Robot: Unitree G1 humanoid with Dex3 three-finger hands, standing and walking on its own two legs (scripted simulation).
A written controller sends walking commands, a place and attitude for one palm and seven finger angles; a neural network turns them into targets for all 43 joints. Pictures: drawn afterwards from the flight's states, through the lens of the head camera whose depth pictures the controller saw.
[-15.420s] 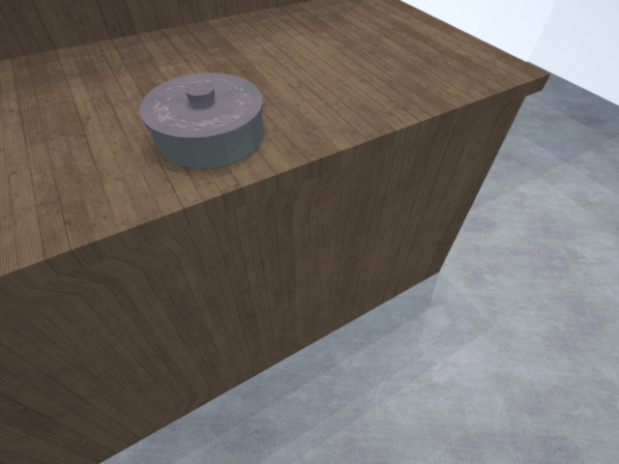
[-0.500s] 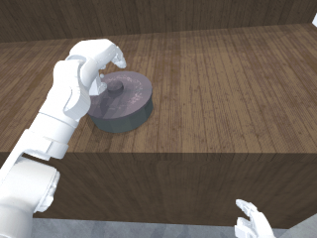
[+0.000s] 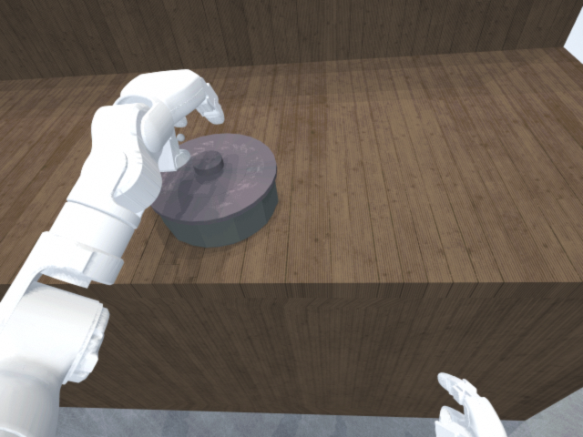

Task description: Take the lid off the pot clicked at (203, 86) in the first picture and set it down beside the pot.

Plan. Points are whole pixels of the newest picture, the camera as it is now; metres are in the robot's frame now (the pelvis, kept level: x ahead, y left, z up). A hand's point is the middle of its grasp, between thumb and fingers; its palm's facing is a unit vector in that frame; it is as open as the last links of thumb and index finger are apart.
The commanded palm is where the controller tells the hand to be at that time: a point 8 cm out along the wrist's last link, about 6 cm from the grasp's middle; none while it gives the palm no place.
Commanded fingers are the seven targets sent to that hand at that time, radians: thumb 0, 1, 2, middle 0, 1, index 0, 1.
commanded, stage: move the open hand above the knob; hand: left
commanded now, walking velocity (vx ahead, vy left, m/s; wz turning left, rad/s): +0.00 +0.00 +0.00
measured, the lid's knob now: (208, 163) +0.47 +0.14 +0.15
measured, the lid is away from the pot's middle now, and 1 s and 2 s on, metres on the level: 0.00 0.00 0.00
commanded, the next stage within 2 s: lower the open fingers around the knob in 0.74 s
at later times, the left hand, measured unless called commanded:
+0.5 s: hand (196, 135) +0.42 +0.12 +0.23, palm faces -0.09 -0.03 -1.00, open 10.0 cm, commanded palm +0.38 +0.14 +0.28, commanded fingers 0.00 -0.39 1.68 -0.87 -0.08 -0.87 -0.08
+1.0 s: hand (186, 144) +0.42 +0.14 +0.22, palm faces -0.17 -0.05 -0.98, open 10.0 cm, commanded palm +0.39 +0.15 +0.27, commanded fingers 0.00 -0.39 1.68 -0.87 -0.08 -0.87 -0.08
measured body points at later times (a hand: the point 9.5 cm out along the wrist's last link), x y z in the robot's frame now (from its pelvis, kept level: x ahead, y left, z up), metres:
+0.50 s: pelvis -0.01 +0.00 +0.00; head +0.00 -0.05 +0.45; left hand +0.42 +0.12 +0.28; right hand +0.18 -0.22 -0.11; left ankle +0.01 +0.09 -0.74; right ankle -0.02 -0.12 -0.74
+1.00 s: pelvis +0.00 -0.01 +0.00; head +0.00 -0.05 +0.45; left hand +0.42 +0.14 +0.27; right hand +0.17 -0.24 -0.11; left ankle +0.01 +0.09 -0.74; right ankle -0.02 -0.12 -0.74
